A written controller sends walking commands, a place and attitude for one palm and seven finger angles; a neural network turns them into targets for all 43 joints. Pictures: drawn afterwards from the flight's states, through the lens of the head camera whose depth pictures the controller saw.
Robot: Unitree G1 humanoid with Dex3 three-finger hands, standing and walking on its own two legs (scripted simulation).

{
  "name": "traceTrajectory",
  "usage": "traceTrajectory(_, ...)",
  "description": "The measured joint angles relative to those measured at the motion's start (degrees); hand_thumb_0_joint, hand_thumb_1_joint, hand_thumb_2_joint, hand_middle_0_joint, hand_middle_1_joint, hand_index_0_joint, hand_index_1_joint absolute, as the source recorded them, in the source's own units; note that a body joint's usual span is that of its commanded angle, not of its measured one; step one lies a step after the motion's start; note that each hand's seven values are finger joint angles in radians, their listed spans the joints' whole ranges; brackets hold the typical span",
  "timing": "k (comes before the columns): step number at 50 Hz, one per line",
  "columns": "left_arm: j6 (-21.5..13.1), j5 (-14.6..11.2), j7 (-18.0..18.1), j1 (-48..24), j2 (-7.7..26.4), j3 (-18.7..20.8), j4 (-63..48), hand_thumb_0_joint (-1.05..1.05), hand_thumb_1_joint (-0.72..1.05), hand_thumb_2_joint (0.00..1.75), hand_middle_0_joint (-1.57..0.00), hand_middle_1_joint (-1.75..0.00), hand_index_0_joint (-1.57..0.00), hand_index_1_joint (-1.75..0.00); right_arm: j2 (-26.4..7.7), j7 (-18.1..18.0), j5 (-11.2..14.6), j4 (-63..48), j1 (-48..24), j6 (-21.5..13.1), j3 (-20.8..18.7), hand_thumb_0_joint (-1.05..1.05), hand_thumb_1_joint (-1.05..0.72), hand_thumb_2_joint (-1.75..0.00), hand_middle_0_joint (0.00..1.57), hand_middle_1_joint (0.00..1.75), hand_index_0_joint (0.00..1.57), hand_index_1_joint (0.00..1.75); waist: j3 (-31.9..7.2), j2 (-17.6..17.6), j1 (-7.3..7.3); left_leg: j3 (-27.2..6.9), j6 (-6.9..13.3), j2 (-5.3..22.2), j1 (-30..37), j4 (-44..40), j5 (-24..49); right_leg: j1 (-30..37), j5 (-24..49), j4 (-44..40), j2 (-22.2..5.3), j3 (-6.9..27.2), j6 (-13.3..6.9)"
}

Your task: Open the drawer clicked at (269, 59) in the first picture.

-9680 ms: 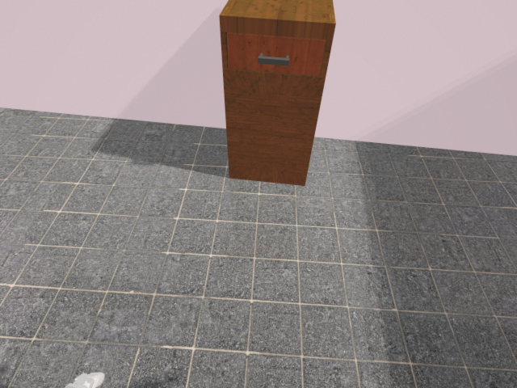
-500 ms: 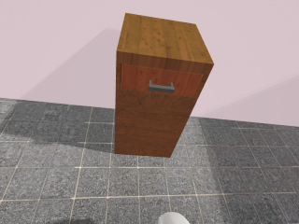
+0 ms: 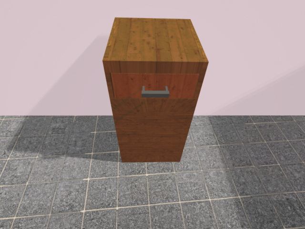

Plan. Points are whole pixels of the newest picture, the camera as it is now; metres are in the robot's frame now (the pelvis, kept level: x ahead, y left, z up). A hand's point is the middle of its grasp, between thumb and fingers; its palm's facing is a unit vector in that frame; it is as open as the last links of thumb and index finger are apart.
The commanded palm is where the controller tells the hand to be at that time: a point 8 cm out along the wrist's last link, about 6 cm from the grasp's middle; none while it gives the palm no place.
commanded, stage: look again from close up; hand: left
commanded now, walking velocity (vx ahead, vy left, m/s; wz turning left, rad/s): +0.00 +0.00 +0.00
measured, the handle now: (155, 91) +0.68 -0.01 -0.06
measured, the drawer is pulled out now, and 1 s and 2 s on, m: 0.00 0.00 0.00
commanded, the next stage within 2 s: shuffle to correct the standing spot in 0.26 s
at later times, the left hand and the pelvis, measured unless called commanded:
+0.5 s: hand out of the picture -0.01 +0.16 -0.18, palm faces +0.02 -0.99 -0.13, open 7.4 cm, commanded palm none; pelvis +0.03 +0.00 +0.00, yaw -1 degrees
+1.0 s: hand out of the picture +0.07 +0.07 -0.17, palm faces +0.07 -0.99 -0.13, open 7.4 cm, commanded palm none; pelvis +0.09 -0.08 +0.00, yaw +2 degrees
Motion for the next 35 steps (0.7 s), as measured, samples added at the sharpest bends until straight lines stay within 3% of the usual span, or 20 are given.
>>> traceTrajectory(5,0.08,-0.43,0.50,1.34,0.70,0.08,1.19,-0.02,0.95,0.90,-0.20,-0.30,-0.20,-0.30,0.24,0.02,0.19,0.05,-3.68,-0.48,0.43,0.00,-0.91,-0.90,0.20,0.30,0.19,0.29,0.08,0.05,1.11,0.57,-0.46,1.53,2.36,-4.74,8.79,2.17,-1.14,-0.28,0.97,-1.16,-0.27)
traceTrajectory(10,0.58,-0.51,0.54,3.69,1.63,-0.17,3.26,-0.02,0.96,0.90,-0.20,-0.30,-0.20,-0.30,-0.75,-0.68,0.19,1.10,-6.08,-0.96,0.74,0.02,-0.94,-0.90,0.20,0.30,0.19,0.29,0.20,-1.57,2.89,1.89,-0.24,0.71,5.02,-7.51,7.22,3.85,-1.01,-2.08,0.18,0.14,0.24)
traceTrajectory(19,0.74,-0.32,0.23,7.74,0.00,-1.83,7.13,0.00,0.92,0.90,-0.20,-0.30,-0.19,-0.30,-2.01,-0.99,0.85,1.45,-9.18,-1.54,1.21,0.01,-0.93,-0.90,0.20,0.30,0.19,0.29,1.99,-1.44,3.56,2.81,0.23,-0.22,8.03,-11.11,8.35,5.82,-0.69,-3.82,-0.68,1.01,0.78)
traceTrajectory(24,1.35,0.13,-0.18,9.08,-0.58,-1.81,7.94,0.00,0.91,0.90,-0.20,-0.30,-0.19,-0.30,-1.78,-0.97,0.58,1.95,-9.02,-1.32,1.31,0.01,-0.93,-0.90,0.20,0.30,0.20,0.29,1.86,-1.90,3.69,3.12,0.40,-0.56,8.79,-10.90,7.85,5.81,-1.80,-2.16,-1.05,1.32,0.80)
traceTrajectory(28,2.64,0.92,-1.02,9.78,-0.12,-1.06,7.28,0.00,0.91,0.90,-0.20,-0.30,-0.19,-0.30,-0.89,-1.09,0.08,1.34,-7.75,-0.75,0.82,0.01,-0.92,-0.90,0.20,0.30,0.20,0.30,1.41,-2.92,3.53,3.99,0.27,-0.80,8.52,-10.06,6.92,2.83,-6.45,3.78,-1.76,1.16,-0.14)
traceTrajectory(32,3.48,1.28,-1.83,9.02,0.48,0.02,5.81,0.00,0.91,0.90,-0.20,-0.30,-0.19,-0.30,-0.51,-1.30,-0.55,0.44,-6.17,-0.86,0.17,0.00,-0.91,-0.90,0.20,0.30,0.20,0.30,2.16,-2.45,2.33,4.33,-0.54,0.13,8.11,-9.58,6.40,-2.45,-11.91,12.04,-1.58,0.32,-0.92)
traceTrajectory(35,2.75,1.11,-2.31,8.11,0.88,0.84,4.17,0.00,0.91,0.90,-0.20,-0.30,-0.19,-0.30,-0.95,-1.28,-0.62,0.84,-4.60,-0.67,-0.34,0.00,-0.91,-0.90,0.20,0.30,0.20,0.30,2.75,-1.18,1.82,3.53,-2.00,1.41,7.56,-7.70,5.23,-2.26,-7.87,7.10,-1.38,-0.40,-0.97)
